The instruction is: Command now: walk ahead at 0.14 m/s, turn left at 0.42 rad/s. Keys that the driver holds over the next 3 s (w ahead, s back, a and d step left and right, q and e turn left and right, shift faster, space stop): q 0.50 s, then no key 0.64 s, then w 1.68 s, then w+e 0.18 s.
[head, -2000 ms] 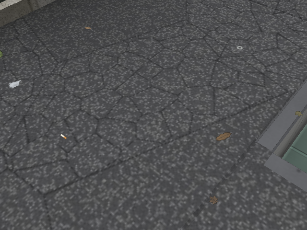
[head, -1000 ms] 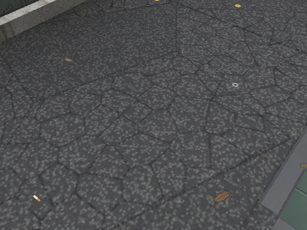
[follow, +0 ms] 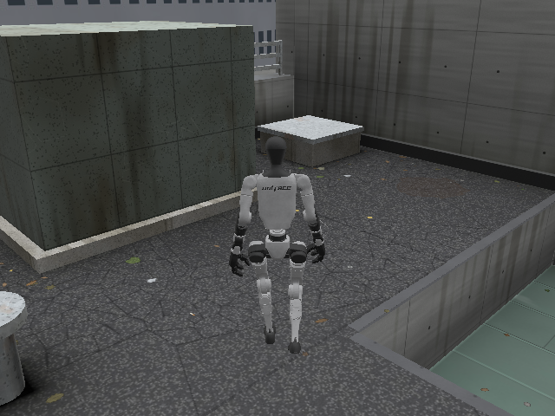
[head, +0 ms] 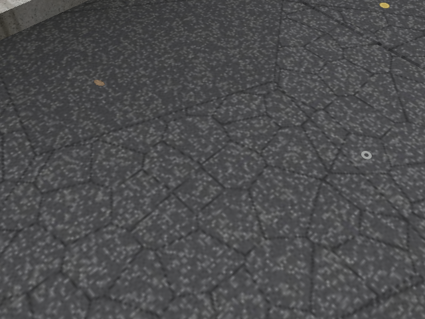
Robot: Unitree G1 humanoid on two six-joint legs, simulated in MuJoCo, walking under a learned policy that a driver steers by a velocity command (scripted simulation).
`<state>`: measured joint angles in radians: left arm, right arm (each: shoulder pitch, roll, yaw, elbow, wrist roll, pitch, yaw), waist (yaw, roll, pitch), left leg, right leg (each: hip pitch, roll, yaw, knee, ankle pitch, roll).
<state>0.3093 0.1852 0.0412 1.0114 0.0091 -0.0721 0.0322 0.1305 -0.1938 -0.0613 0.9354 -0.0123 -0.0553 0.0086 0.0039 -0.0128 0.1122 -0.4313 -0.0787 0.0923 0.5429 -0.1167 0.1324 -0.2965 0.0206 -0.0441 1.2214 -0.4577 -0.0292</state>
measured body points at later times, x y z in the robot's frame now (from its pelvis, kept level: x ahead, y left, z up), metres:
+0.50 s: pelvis +0.06 -0.04 +0.02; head +0.09 -0.03 +0.47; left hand +0.13 +0.25 -0.10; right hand +0.20 -0.29 -0.11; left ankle +0.11 +0.05 -0.72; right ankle +0.09 -0.16 -0.70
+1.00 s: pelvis +0.06 -0.05 +0.02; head +0.07 -0.05 +0.47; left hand +0.03 +0.21 -0.11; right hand +0.25 -0.25 -0.11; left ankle -0.01 +0.04 -0.72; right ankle +0.09 -0.15 -0.72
